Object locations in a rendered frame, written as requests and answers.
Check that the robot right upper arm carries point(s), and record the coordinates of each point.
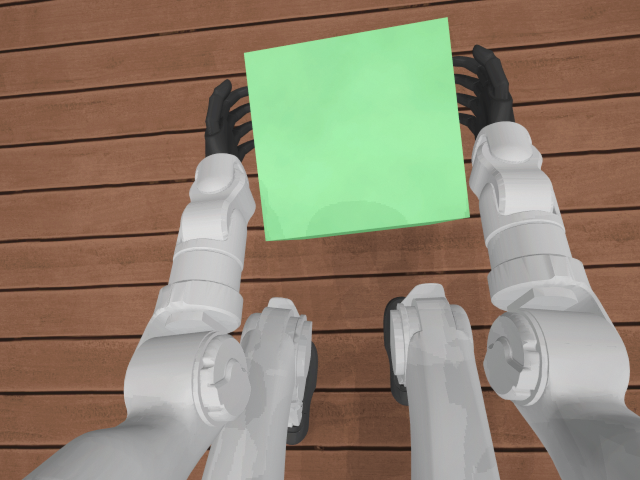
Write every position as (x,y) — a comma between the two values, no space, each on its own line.
(567,374)

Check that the robot right forearm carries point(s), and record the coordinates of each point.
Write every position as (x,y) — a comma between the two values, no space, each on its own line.
(531,263)

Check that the carton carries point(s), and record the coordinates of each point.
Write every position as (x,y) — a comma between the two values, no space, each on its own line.
(357,133)

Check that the robot left hand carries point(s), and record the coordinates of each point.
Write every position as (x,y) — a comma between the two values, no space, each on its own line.
(220,137)

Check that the robot right thigh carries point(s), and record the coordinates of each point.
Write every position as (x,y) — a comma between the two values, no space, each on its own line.
(450,435)

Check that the robot left foot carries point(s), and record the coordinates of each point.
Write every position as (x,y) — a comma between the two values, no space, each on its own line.
(295,434)

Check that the robot right hand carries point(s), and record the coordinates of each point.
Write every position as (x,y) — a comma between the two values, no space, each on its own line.
(494,101)

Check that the robot left forearm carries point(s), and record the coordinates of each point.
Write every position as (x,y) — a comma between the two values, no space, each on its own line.
(204,284)

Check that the robot left upper arm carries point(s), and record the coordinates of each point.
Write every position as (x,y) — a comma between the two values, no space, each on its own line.
(180,391)

